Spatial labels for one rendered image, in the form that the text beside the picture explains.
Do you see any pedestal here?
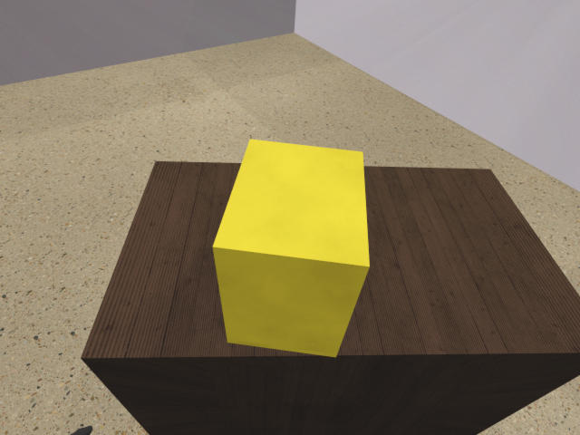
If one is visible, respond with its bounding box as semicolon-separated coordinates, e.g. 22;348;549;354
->
81;161;580;435

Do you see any carton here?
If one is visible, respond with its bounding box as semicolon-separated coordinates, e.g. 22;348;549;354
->
213;140;370;357

